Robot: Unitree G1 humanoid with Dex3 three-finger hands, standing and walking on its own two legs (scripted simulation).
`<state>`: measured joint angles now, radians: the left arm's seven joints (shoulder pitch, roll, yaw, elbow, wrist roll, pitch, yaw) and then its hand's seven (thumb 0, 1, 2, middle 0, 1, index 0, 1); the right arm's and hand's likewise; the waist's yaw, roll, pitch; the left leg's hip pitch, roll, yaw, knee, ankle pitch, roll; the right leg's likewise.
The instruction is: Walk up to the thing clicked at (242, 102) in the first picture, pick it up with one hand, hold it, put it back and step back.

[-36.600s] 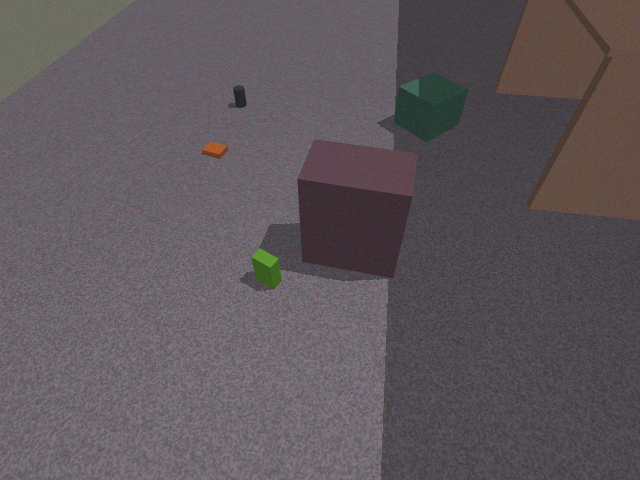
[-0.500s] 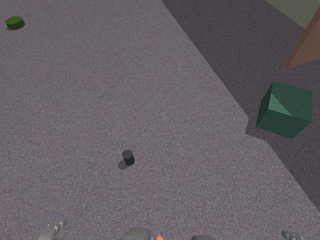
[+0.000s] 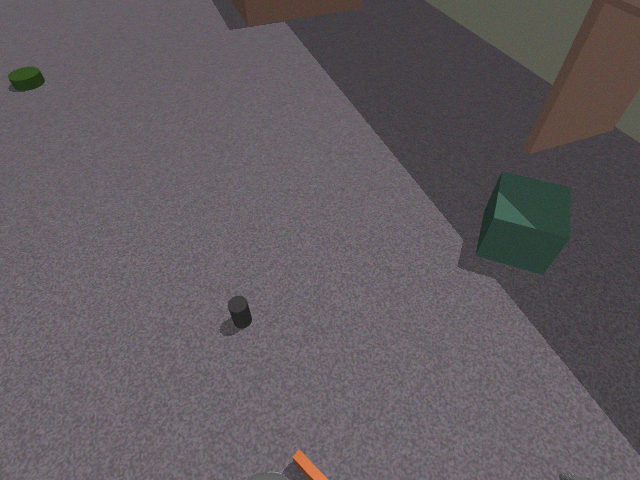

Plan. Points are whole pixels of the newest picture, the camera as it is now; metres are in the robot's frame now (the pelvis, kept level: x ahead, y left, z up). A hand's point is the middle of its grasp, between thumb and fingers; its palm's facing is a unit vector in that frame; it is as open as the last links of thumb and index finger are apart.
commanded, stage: walk up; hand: left
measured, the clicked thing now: (240, 312) +0.73 +0.33 -0.70
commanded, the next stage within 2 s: stand in 1.00 s
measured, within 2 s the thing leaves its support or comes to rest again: neither
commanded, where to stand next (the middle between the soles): +0.35 +0.06 m, yaw +3 degrees
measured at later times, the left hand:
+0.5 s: hand out of the picture +0.07 +0.27 -0.13, palm faces +0.06 -0.92 -0.38, open 7.4 cm
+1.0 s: hand out of the picture +0.09 +0.28 -0.14, palm faces +0.09 -0.93 -0.34, open 7.4 cm
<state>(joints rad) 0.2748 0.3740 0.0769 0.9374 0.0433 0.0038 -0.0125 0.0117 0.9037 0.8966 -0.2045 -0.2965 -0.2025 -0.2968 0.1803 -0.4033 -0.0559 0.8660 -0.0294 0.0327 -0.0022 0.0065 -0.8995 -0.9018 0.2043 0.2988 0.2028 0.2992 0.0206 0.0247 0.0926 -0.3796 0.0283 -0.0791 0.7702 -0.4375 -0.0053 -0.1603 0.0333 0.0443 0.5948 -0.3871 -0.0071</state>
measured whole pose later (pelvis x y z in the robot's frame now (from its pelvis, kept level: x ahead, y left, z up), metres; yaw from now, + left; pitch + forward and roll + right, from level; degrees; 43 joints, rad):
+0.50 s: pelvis +0.00 +0.00 +0.01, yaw +4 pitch -3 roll -1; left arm 0.18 0.37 0.05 0.98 0.03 -0.04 0.00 0.01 0.90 0.90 -0.20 -0.30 -0.20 -0.30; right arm 0.18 -0.36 -0.04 0.98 -0.01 0.01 0.01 0.01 -0.90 -0.90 0.20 0.30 0.20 0.30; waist 0.01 0.02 0.06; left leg -0.29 -0.01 -0.07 0.68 -0.42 -0.01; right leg -0.18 0.00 -0.03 0.54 -0.31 -0.01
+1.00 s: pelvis +0.02 +0.01 +0.02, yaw +5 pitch -3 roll +0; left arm 0.09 0.37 0.03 1.08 0.01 -0.02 0.00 0.01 0.90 0.90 -0.20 -0.30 -0.20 -0.30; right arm 0.06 -0.33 -0.02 1.07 -0.01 -0.01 0.01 0.01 -0.90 -0.90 0.20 0.30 0.20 0.30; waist 0.01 -0.01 0.07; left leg -0.17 -0.01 -0.04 0.45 -0.23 0.00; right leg -0.08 -0.03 -0.03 0.40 -0.27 0.03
